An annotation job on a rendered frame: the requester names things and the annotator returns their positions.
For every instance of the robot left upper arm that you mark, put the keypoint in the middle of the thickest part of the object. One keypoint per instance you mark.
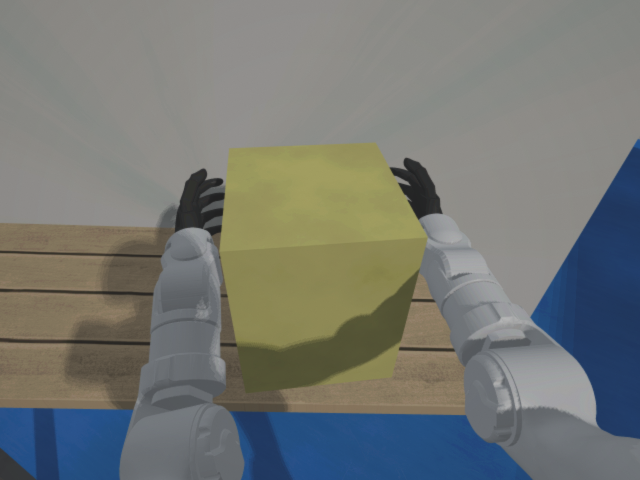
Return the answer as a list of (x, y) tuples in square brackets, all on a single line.
[(195, 443)]

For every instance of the carton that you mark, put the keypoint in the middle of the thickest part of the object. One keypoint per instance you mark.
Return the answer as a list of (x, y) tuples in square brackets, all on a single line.
[(320, 251)]

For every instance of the robot left forearm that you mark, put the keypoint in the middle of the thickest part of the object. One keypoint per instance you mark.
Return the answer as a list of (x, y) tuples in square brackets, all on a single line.
[(185, 368)]

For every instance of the robot right upper arm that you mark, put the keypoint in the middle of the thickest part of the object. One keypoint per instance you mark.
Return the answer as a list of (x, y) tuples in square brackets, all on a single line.
[(537, 404)]

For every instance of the table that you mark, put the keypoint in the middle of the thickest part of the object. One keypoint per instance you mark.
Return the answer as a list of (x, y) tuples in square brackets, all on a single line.
[(75, 319)]

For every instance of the right robot hand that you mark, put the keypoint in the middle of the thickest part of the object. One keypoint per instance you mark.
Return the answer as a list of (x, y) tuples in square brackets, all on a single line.
[(422, 192)]

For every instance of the robot right forearm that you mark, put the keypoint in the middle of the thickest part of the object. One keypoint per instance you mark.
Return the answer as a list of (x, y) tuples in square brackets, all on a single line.
[(471, 300)]

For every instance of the left robot hand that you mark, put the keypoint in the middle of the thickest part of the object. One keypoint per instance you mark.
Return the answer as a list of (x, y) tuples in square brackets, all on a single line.
[(189, 212)]

